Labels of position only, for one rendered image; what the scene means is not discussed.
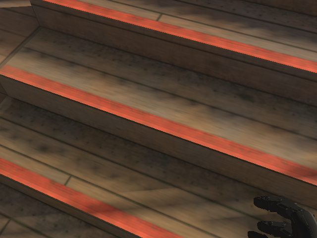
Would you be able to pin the right robot hand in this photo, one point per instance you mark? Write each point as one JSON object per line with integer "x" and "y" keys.
{"x": 303, "y": 223}

